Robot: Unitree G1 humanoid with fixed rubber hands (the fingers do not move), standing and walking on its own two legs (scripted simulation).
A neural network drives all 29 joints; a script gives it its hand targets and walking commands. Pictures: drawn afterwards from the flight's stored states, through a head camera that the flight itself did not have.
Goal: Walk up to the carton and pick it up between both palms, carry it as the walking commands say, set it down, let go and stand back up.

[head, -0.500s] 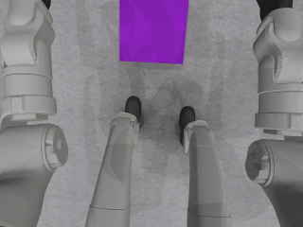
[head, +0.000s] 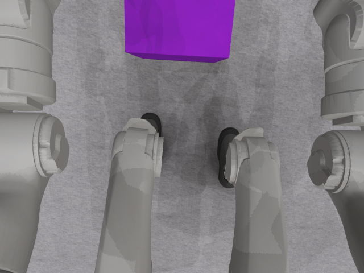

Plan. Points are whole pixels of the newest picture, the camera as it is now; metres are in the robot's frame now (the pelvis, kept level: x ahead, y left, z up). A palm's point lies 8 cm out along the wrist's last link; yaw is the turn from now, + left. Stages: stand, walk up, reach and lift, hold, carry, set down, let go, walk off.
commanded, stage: reach and lift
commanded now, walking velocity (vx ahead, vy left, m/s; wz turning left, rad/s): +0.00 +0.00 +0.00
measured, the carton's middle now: out of the picture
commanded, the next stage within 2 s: none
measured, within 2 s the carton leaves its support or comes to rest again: neither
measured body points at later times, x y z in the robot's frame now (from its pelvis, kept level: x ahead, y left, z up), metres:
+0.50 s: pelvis +0.02 +0.00 -0.11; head +0.40 +0.02 +0.11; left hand +0.58 +0.23 -0.28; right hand +0.59 -0.15 -0.29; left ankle +0.15 +0.14 -0.45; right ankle +0.12 -0.14 -0.45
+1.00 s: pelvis +0.03 +0.00 -0.14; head +0.41 +0.01 +0.09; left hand +0.58 +0.23 -0.33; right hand +0.59 -0.15 -0.33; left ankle +0.15 +0.13 -0.45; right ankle +0.12 -0.13 -0.45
